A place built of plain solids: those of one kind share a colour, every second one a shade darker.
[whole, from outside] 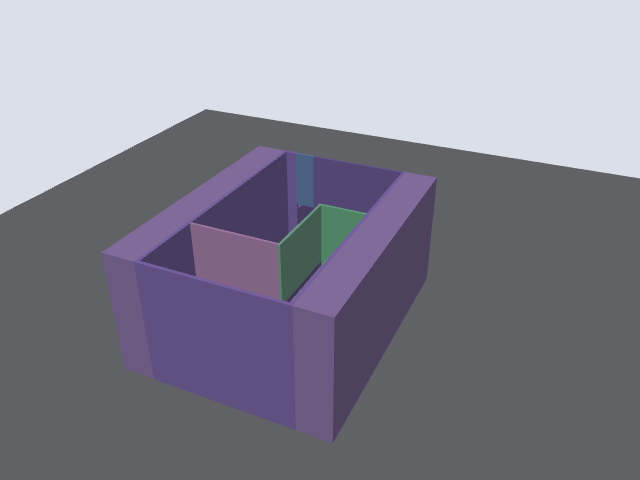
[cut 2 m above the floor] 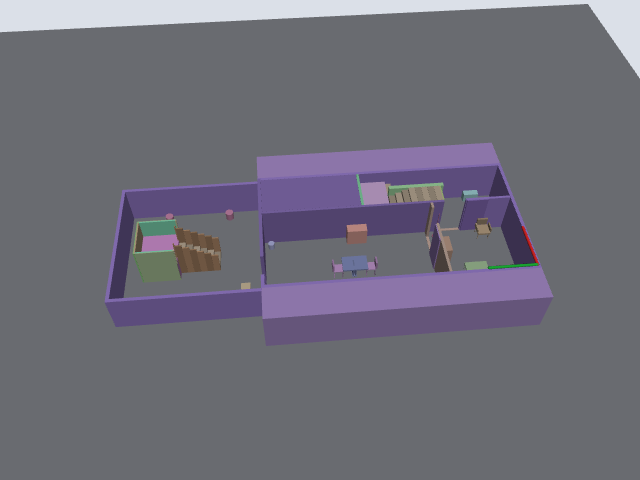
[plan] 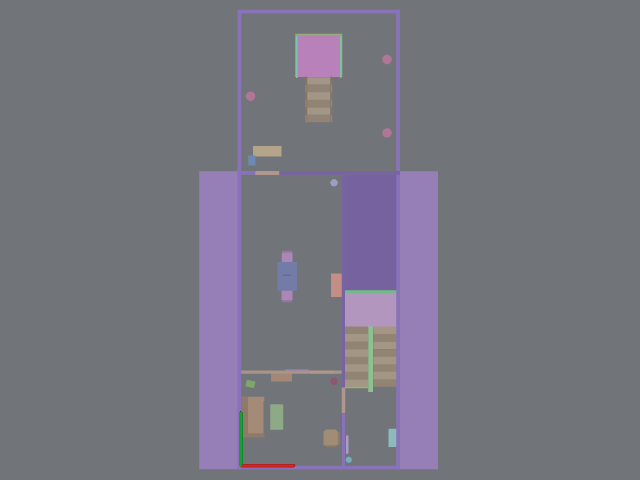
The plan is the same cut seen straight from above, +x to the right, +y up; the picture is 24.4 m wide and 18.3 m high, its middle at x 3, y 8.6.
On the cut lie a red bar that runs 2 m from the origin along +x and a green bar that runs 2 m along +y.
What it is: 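A terraced town house, two up and two down, 5.9 m between the party walls, 11.1 m deep; a hall 0.88 m wide; a stair of 18 risers of 157 mm on goings of 288 mm, 0.88 m wide, straight between the party wall and the hall's partition, up a first flight to a half landing at the back, then back toward the front up a second flight beside it, a wall between them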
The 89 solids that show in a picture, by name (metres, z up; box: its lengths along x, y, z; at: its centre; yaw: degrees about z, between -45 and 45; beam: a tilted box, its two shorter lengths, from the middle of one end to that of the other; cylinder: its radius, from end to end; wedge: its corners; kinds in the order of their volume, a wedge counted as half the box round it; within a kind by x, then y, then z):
{
 "neighbour_1": {"box": [1.46, 11.36, 5.48], "at": [-0.87, 5.54, 2.69]},
 "neighbour_2": {"box": [1.46, 11.36, 5.48], "at": [6.77, 5.54, 2.69]},
 "wall_1": {"box": [0.15, 11.38, 5.48], "at": [-0.07, 5.54, 2.69]},
 "wall_2": {"box": [0.15, 6.3, 1.85], "at": [-0.07, 14.23, 0.88]},
 "wall_3": {"box": [0.68, 0.15, 5.48], "at": [0.19, 11.16, 2.69]},
 "wall_4": {"box": [6.2, 0.15, 5.48], "at": [2.95, -0.07, 2.69]},
 "wall_5": {"box": [6.2, 0.15, 1.85], "at": [2.95, 17.31, 0.88]},
 "wall_6": {"box": [4.6, 0.15, 5.48], "at": [3.75, 11.16, 2.69]},
 "wall_7": {"box": [0.12, 2.0, 2.78], "at": [3.89, 1.0, 1.34]},
 "wall_8": {"box": [0.12, 8.1, 2.78], "at": [3.89, 7.03, 1.34]},
 "wall_9": {"box": [0.15, 11.38, 5.48], "at": [5.98, 5.54, 2.69]},
 "wall_10": {"box": [0.15, 6.3, 1.85], "at": [5.98, 14.23, 0.88]},
 "behind_landing_1": {"box": [1.95, 4.39, 2.78], "at": [4.93, 8.89, 1.34]},
 "tread_1": {"box": [0.88, 0.29, 0.21], "at": [2.95, 13.23, 0.05]},
 "tread_2": {"box": [0.88, 0.29, 0.36], "at": [2.95, 13.51, 0.13]},
 "tread_3": {"box": [0.88, 0.29, 0.52], "at": [2.95, 13.8, 0.21]},
 "tread_4": {"box": [0.88, 0.29, 0.68], "at": [2.95, 14.09, 0.29]},
 "tread_5": {"box": [0.88, 0.29, 0.84], "at": [2.95, 14.38, 0.37]},
 "tread_6": {"box": [0.88, 0.29, 0.99], "at": [2.95, 14.67, 0.45]},
 "tread_7": {"box": [0.88, 0.29, 2.72], "at": [4.39, 3.14, 1.31]},
 "tread_8": {"box": [0.88, 0.29, 2.56], "at": [4.39, 3.43, 1.23]},
 "tread_9": {"box": [0.88, 0.29, 2.41], "at": [4.39, 3.72, 1.15]},
 "tread_10": {"box": [0.88, 0.29, 2.25], "at": [4.39, 4.01, 1.07]},
 "tread_11": {"box": [0.88, 0.29, 2.09], "at": [4.39, 4.3, 1.0]},
 "tread_12": {"box": [0.88, 0.29, 1.93], "at": [4.39, 4.58, 0.92]},
 "tread_13": {"box": [0.88, 0.29, 1.78], "at": [4.39, 4.87, 0.84]},
 "tread_14": {"box": [0.88, 0.29, 1.62], "at": [4.39, 5.16, 0.76]},
 "tread_15": {"box": [0.88, 0.29, 0.21], "at": [5.47, 3.14, 0.05]},
 "tread_16": {"box": [0.88, 0.29, 0.36], "at": [5.47, 3.43, 0.13]},
 "tread_17": {"box": [0.88, 0.29, 0.52], "at": [5.47, 3.72, 0.21]},
 "tread_18": {"box": [0.88, 0.29, 0.68], "at": [5.47, 4.01, 0.29]},
 "tread_19": {"box": [0.88, 0.29, 0.84], "at": [5.47, 4.3, 0.37]},
 "tread_20": {"box": [0.88, 0.29, 0.99], "at": [5.47, 4.58, 0.45]},
 "tread_21": {"box": [0.88, 0.29, 1.15], "at": [5.47, 4.87, 0.52]},
 "tread_22": {"box": [0.88, 0.29, 1.31], "at": [5.47, 5.16, 0.6]},
 "half_landing_1": {"box": [1.95, 1.26, 1.46], "at": [4.93, 5.94, 0.68]},
 "plat_1": {"box": [1.68, 1.6, 1.15], "at": [2.95, 15.61, 0.52]},
 "stair_spine_1": {"box": [0.19, 2.5, 3.88], "at": [4.93, 4.05, 1.89]},
 "landing_end_wall_1": {"box": [1.95, 0.12, 5.48], "at": [4.93, 6.63, 2.69]},
 "upper_back_wall_1": {"box": [3.95, 0.12, 2.7], "at": [1.98, 3.06, 4.08]},
 "upper_partition_1": {"box": [0.12, 3.69, 2.7], "at": [3.89, 4.84, 4.08]},
 "kitchen_wall_1": {"box": [2.61, 0.12, 2.78], "at": [1.31, 3.56, 1.34]},
 "kitchen_wall_2": {"box": [0.3, 0.12, 2.78], "at": [3.68, 3.56, 1.34]},
 "sofa_1": {"box": [0.24, 1.56, 0.83], "at": [0.14, 1.85, 0.36]},
 "sofa_2": {"box": [0.86, 0.16, 0.65], "at": [0.45, 1.15, 0.28]},
 "sofa_3": {"box": [0.86, 0.16, 0.65], "at": [0.45, 2.55, 0.28]},
 "sofa_4": {"box": [0.65, 1.24, 0.37], "at": [0.53, 1.85, 0.24]},
 "shelf_1": {"box": [0.8, 0.3, 1.95], "at": [1.53, 3.35, 0.93]},
 "guard_ground_1": {"box": [0.06, 1.6, 2.05], "at": [2.08, 15.61, 0.97]},
 "guard_ground_2": {"box": [0.06, 1.6, 2.05], "at": [3.82, 15.61, 0.97]},
 "back_wall_over_door_1": {"box": [0.94, 0.15, 2.74], "at": [0.99, 11.16, 4.06]},
 "dresser_1": {"box": [0.42, 0.9, 0.92], "at": [3.62, 6.88, 0.41]},
 "piece_1": {"box": [0.06, 0.29, 1.11], "at": [2.46, 13.23, 0.5]},
 "piece_2": {"box": [0.06, 0.29, 1.26], "at": [2.46, 13.51, 0.58]},
 "piece_3": {"box": [0.06, 0.29, 1.42], "at": [2.46, 13.8, 0.66]},
 "piece_4": {"box": [0.06, 0.29, 1.58], "at": [2.46, 14.09, 0.74]},
 "piece_5": {"box": [0.06, 0.29, 1.74], "at": [2.46, 14.38, 0.82]},
 "piece_6": {"box": [0.06, 0.29, 1.89], "at": [2.46, 14.67, 0.9]},
 "piece_7": {"box": [0.06, 0.29, 1.11], "at": [3.44, 13.23, 0.5]},
 "piece_8": {"box": [0.06, 0.29, 1.26], "at": [3.44, 13.51, 0.58]},
 "piece_9": {"box": [0.06, 0.29, 1.42], "at": [3.44, 13.8, 0.66]},
 "piece_10": {"box": [0.06, 0.29, 1.58], "at": [3.44, 14.09, 0.74]},
 "piece_11": {"box": [0.06, 0.29, 1.74], "at": [3.44, 14.38, 0.82]},
 "piece_12": {"box": [0.06, 0.29, 1.89], "at": [3.44, 14.67, 0.9]},
 "guard_far_ground_1": {"box": [1.8, 0.06, 2.05], "at": [2.95, 16.44, 0.97]},
 "guard_whole_1": {"box": [0.06, 1.6, 0.9], "at": [2.11, 15.61, 1.55]},
 "guard_whole_2": {"box": [0.06, 1.6, 0.9], "at": [3.79, 15.61, 1.55]},
 "plant_pot_1": {"cylinder": 0.18, "from": [0.35, 14.08, 0.0], "to": [0.35, 14.08, 0.38]},
 "plant_pot_2": {"cylinder": 0.18, "from": [5.55, 12.68, 0.0], "to": [5.55, 12.68, 0.38]},
 "plant_pot_3": {"cylinder": 0.18, "from": [5.55, 15.48, 0.0], "to": [5.55, 15.48, 0.38]},
 "shoe_rack_1": {"box": [0.3, 0.7, 0.5], "at": [5.75, 1.05, 0.2]},
 "door_leaf_front_room_1": {"box": [0.05, 0.97, 2.07], "at": [3.81, 1.48, 0.98]},
 "door_leaf_kitchen_1": {"box": [0.91, 0.05, 2.07], "at": [2.12, 3.65, 0.98]},
 "guard_far_whole_1": {"box": [1.68, 0.06, 0.9], "at": [2.95, 16.41, 1.55]},
 "yard_step_1": {"box": [1.09, 0.41, 0.2], "at": [0.99, 11.98, 0.05]},
 "meeting_table_1": {"box": [0.75, 1.1, 0.07], "at": [1.75, 7.21, 0.7]},
 "bin_recycle_1": {"box": [0.28, 0.38, 0.55], "at": [0.4, 11.63, 0.23]},
 "armchair_shell_1": {"box": [0.54, 0.55, 0.1], "at": [3.4, 1.05, 0.4]},
 "armchair_shell_2": {"box": [0.09, 0.48, 0.35], "at": [3.72, 1.05, 0.62]},
 "radiator_1": {"box": [0.1, 0.7, 0.6], "at": [4.04, 0.8, 0.42]},
 "coffee_table_1": {"box": [0.5, 0.98, 0.07], "at": [1.35, 1.85, 0.36]},
 "box_cardboard_1": {"box": [0.34, 0.26, 0.37], "at": [0.35, 3.11, 0.13], "yaw": -12.8},
 "threshold_1": {"box": [0.92, 0.16, 0.08], "at": [0.99, 11.16, -0.01]},
 "threshold_2": {"box": [0.92, 0.13, 0.07], "at": [3.07, 3.56, -0.01]},
 "threshold_3": {"box": [0.13, 0.98, 0.07], "at": [3.89, 2.49, -0.01]},
 "bin_waste_1": {"cylinder": 0.14, "from": [3.53, 10.78, 0.0], "to": [3.53, 10.78, 0.31]},
 "side_chair_1": {"box": [0.42, 0.42, 0.04], "at": [1.75, 6.51, 0.43]},
 "side_chair_2": {"box": [0.42, 0.42, 0.04], "at": [1.75, 7.91, 0.43]},
 "floor_lamp_1": {"cylinder": 0.14, "from": [3.53, 3.21, 0.0], "to": [3.53, 3.21, 0.03]}
}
